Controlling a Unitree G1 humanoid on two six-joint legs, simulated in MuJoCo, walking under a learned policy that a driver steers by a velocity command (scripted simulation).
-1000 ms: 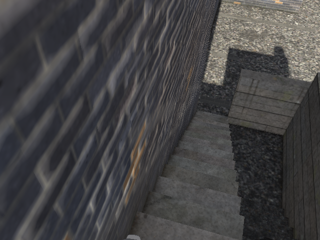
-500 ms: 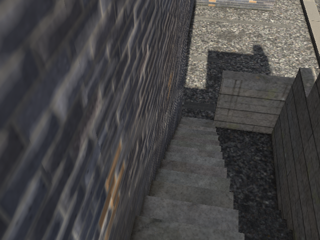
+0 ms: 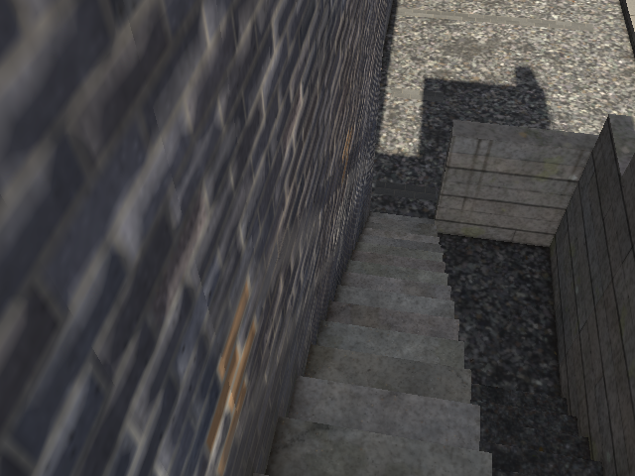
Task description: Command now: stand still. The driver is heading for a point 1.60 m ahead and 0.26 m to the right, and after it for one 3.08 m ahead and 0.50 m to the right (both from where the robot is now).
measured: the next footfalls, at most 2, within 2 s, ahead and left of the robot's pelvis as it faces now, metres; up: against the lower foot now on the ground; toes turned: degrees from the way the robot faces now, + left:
left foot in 1.42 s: +0.23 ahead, +0.11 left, -0.19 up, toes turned +0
right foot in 1.86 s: +0.46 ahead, -0.18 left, -0.39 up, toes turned -4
